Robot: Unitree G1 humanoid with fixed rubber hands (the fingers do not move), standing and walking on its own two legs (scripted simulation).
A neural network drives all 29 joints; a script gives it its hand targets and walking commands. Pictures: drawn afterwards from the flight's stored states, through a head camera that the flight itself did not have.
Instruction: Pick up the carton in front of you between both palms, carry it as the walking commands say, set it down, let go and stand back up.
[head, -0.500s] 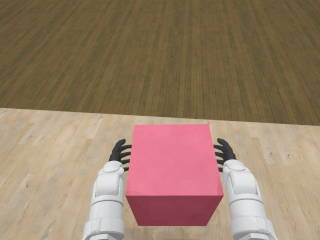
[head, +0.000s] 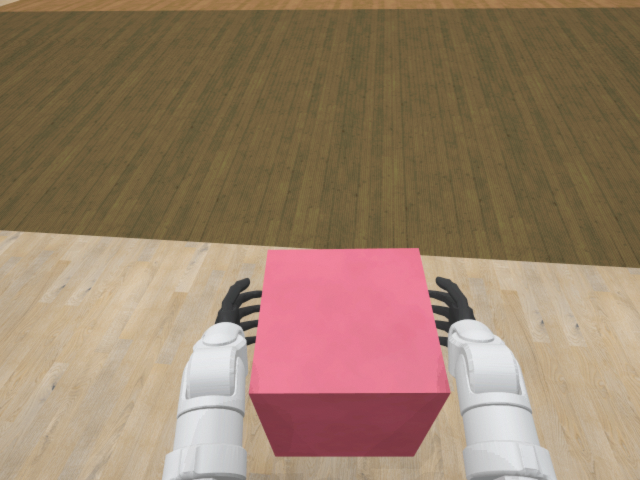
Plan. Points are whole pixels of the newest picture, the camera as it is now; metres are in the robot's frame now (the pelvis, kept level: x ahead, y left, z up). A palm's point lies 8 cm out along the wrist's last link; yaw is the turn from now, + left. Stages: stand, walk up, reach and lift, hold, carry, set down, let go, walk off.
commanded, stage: hold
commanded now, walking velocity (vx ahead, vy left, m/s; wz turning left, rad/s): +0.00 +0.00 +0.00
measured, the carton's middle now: (343, 357) +0.29 +0.00 -0.03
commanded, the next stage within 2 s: carry in 0.84 s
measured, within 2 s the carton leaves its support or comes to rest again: neither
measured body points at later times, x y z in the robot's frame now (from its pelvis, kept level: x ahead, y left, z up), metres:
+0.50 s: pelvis -0.01 +0.00 +0.00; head -0.05 +0.00 +0.45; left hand +0.30 +0.15 +0.04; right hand +0.29 -0.15 +0.04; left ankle +0.01 +0.13 -0.75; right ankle +0.01 -0.13 -0.75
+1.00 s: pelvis +0.01 +0.00 -0.01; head -0.03 +0.01 +0.44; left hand +0.31 +0.16 +0.05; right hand +0.31 -0.15 +0.05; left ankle +0.00 +0.14 -0.74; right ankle +0.01 -0.14 -0.75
